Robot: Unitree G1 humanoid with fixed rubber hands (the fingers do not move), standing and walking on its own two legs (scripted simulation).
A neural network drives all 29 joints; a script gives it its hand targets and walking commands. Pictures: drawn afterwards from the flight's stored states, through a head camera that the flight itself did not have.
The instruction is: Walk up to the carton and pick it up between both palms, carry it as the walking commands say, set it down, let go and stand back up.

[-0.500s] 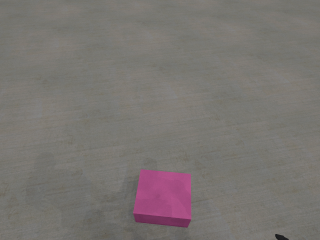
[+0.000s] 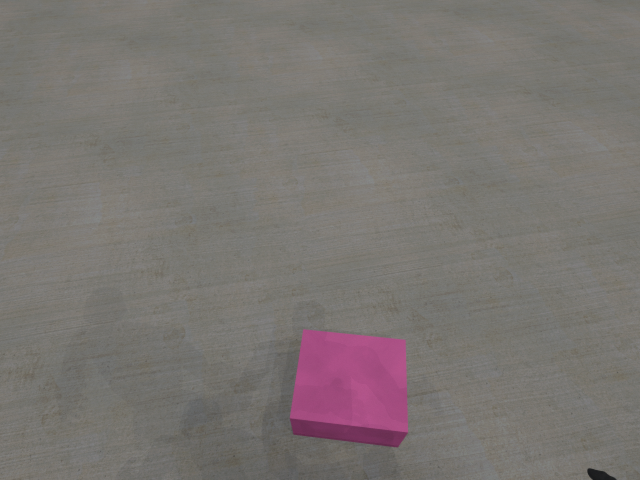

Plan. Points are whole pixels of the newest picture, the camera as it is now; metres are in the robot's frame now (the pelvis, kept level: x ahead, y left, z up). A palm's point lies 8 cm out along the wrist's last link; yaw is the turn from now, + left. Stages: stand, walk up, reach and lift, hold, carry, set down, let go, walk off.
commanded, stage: walk up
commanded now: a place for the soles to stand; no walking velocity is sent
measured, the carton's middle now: (349, 387) +0.47 -0.05 -0.67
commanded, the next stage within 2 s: reach and lift in 1.42 s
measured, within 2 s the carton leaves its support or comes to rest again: neither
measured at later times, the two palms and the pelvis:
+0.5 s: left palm (89, 465) +0.17 +0.31 -0.09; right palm out of the picture +0.14 -0.30 -0.08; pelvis +0.04 +0.01 +0.02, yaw -5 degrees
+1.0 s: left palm out of the picture +0.15 +0.30 -0.09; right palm out of the picture +0.09 -0.31 -0.09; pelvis +0.04 +0.01 +0.02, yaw -7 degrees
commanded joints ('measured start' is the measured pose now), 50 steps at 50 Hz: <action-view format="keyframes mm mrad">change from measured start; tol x8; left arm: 1 -51 126 20 -85 -26 10 5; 7 77 110 17 0 -22 0 -20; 12 -110 151 -7 -28 -17 -14 -28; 50 -171 89 1 52 -22 23 -47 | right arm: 1 40 -250 -36 -64 10 -30 -30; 12 -42 -105 24 -36 55 -44 -71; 50 -87 -116 45 92 40 -75 -79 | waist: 1 -70 172 -109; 5 7 201 -74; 12 -39 -90 -80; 28 -10 36 -150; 50 -10 -20 -118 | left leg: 1 124 267 -368 -343 -123 214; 7 -2 188 -157 -219 18 129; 10 60 91 -73 -122 39 31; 11 145 42 -26 -130 -51 15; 16 267 113 -41 -229 258 35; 20 271 119 -19 -280 298 23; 50 315 129 14 -330 68 21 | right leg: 1 -179 118 72 261 -263 -42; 3 -151 91 73 232 -184 -44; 7 87 138 -14 -81 27 -32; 10 75 -36 256 -303 207 -89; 17 91 28 128 -226 465 -49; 32 108 32 134 -276 484 -41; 50 32 43 187 -341 251 -57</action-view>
